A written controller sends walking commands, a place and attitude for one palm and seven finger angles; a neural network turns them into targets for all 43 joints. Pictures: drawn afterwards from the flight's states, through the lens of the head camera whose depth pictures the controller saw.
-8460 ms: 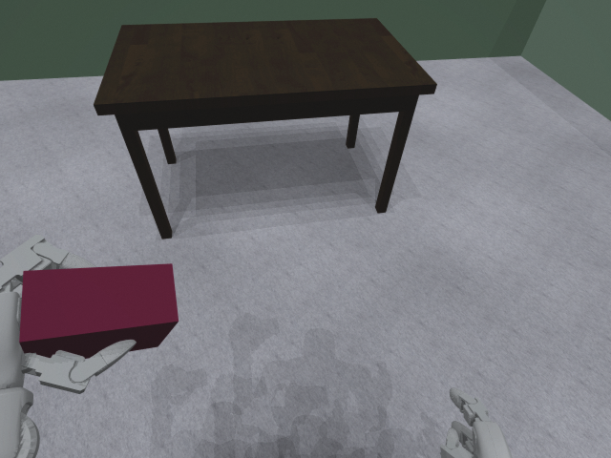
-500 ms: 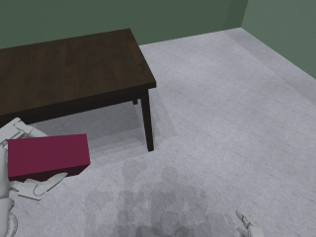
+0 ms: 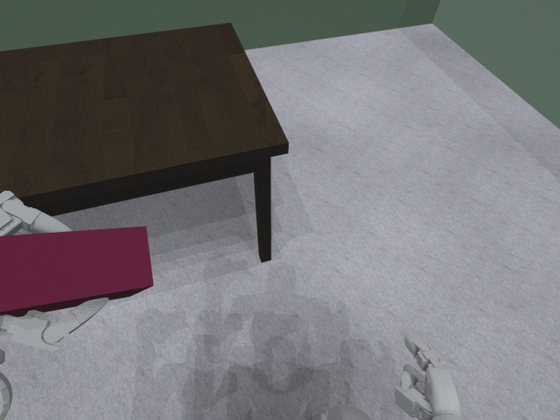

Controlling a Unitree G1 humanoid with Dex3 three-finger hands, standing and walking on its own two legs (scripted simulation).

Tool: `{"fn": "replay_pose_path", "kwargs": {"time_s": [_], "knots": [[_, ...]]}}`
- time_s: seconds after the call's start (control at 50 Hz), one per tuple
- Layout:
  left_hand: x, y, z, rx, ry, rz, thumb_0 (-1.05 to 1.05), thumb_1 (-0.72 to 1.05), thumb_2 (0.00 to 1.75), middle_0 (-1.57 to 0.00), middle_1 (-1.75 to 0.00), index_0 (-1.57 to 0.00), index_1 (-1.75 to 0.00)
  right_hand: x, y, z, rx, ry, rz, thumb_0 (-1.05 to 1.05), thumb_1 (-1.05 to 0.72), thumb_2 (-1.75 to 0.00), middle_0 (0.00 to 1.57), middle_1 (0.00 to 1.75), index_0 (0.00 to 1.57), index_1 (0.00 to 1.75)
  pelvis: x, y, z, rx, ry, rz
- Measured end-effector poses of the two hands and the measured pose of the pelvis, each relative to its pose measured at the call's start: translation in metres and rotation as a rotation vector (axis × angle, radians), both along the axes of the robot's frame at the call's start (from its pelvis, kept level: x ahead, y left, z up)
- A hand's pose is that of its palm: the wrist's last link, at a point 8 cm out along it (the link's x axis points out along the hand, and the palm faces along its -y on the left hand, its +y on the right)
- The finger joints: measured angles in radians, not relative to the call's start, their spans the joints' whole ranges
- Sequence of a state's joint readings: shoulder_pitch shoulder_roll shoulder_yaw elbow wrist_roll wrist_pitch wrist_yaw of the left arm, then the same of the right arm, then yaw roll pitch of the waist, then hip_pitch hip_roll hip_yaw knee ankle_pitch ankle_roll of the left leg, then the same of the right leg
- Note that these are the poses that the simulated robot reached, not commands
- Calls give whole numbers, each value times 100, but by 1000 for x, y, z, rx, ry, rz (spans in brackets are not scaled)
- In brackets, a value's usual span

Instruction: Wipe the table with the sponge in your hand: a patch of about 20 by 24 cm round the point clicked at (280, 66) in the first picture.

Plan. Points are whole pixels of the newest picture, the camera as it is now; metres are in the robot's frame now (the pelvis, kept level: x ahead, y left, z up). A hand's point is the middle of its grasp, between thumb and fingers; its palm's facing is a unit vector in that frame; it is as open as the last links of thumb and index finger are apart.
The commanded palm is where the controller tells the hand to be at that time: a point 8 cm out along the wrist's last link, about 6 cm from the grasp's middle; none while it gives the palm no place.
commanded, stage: take the last steps up to it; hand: left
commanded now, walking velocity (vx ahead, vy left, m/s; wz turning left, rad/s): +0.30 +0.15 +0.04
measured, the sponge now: (95, 270) +0.24 +0.21 +0.15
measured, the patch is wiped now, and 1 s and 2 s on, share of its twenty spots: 0.00 0.00 0.00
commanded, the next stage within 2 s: come to a stop and stand still in 1.64 s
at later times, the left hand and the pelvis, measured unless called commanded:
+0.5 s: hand (51, 182) +0.33 +0.28 +0.18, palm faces +0.39 -0.78 -0.49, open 9.7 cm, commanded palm +0.28 +0.33 +0.18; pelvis +0.12 +0.05 +0.00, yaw +0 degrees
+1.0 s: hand (51, 137) +0.41 +0.32 +0.17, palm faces +0.43 -0.77 -0.46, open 9.7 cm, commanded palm +0.35 +0.36 +0.18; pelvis +0.20 +0.07 +0.01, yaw +2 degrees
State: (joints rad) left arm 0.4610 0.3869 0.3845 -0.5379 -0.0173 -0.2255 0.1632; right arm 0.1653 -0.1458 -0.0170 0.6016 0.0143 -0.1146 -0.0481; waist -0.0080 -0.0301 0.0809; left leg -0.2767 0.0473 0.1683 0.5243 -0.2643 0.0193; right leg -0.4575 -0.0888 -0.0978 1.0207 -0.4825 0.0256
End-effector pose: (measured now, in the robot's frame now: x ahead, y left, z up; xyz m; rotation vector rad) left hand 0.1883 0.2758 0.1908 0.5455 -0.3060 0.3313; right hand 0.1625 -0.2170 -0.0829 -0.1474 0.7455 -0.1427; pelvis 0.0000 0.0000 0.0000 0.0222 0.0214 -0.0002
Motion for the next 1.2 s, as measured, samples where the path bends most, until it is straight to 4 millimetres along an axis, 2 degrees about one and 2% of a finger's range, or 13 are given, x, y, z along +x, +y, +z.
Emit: {"fn": "replay_pose_path", "kwargs": {"time_s": [0.1, 0.2, 0.3, 0.42, 0.52, 0.6, 0.74, 0.82, 0.88, 0.96, 1.06, 1.14, 1.2], "knots": [[13, -11, 14, 76, 15, -20, -1, -47, 101, -79, -134, -79, -134, 19, 14, -13, 60, 12, 30, 1, -90, -90, 21, 30, 20, 30, 26, -4, -1, -2, 2, 5], [30, -4, 4, 61, 31, 54, -1, -47, 101, -79, -134, -79, -134, 40, 4, -37, 59, 96, 61, 1, -90, -90, 21, 30, 20, 30, 48, -6, -8, 1, -16, 26], [50, 7, -8, -9, 94, 94, -1, -47, 101, -79, -134, -79, -134, 58, -10, -24, -2, 143, 55, 1, -90, -90, 21, 30, 20, 30, 68, 1, 5, 17, -6, 33], [80, 18, -1, 12, 86, 34, -1, -47, 101, -79, -134, -79, -134, 89, -14, -1, -89, 113, 33, 1, -90, -90, 20, 30, 20, 30, 96, 21, 10, 34, 1, 28], [111, 47, 5, 54, -40, -9, -1, -47, 101, -79, -134, -79, -134, 123, 4, 3, -131, 22, -21, 1, -90, -90, 20, 30, 20, 30, 125, 51, -9, 8, -15, 3], [139, 68, 2, 37, -69, -1, -1, -47, 101, -79, -134, -79, -134, 142, 36, 3, -63, -16, -33, 1, -90, -90, 20, 30, 20, 30, 138, 59, -9, 11, -16, 4], [152, 57, 15, 39, -29, -26, -1, -47, 101, -79, -134, -79, -134, 160, 81, -6, 55, -14, 22, 1, -90, -90, 21, 30, 20, 30, 162, 64, -1, 1, 1, 1], [155, 55, 15, 92, -4, 12, -1, -47, 101, -79, -134, -79, -134, 169, 84, -27, 81, 24, 51, 1, -90, -90, 21, 30, 20, 30, 178, 61, -9, 1, -14, 16], [163, 65, 8, 50, 11, 65, -1, -47, 101, -79, -134, -79, -134, 175, 77, -34, 68, 85, 67, 1, -90, -90, 21, 30, 20, 30, 186, 62, -7, 11, -23, 23], [175, 77, -1, -11, 46, 109, -1, -47, 101, -79, -134, -79, -134, 183, 64, -24, 14, 122, 61, 1, -90, -90, 21, 30, 20, 30, 196, 67, 3, 24, -23, 32], [188, 81, -1, -14, 58, 52, -1, -47, 101, -79, -134, -79, -134, 198, 54, 0, -71, 91, 33, 1, -90, -90, 21, 30, 20, 30, 206, 82, 9, 35, -20, 37], [195, 97, 5, 13, -2, -4, -1, -47, 101, -79, -134, -79, -134, 213, 59, 11, -136, 32, 0, 1, -90, -90, 20, 30, 20, 30, 217, 104, 1, 13, -32, 27], [202, 117, 5, 38, -69, -17, -1, -47, 101, -79, -134, -79, -134, 223, 74, 12, -136, -15, -32, 1, -90, -90, 20, 30, 20, 30, 221, 116, -8, 12, -41, 16]]}}
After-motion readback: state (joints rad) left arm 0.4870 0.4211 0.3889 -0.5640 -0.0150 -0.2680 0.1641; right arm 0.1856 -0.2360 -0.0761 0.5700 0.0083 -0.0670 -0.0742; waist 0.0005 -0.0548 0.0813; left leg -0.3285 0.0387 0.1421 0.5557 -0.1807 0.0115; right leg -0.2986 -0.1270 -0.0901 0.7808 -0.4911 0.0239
